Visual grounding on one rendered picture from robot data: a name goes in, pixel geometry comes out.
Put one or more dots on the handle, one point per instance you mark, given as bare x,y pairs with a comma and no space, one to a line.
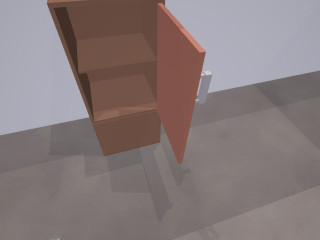
204,87

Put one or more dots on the cupboard door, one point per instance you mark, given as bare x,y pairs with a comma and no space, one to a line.
180,61

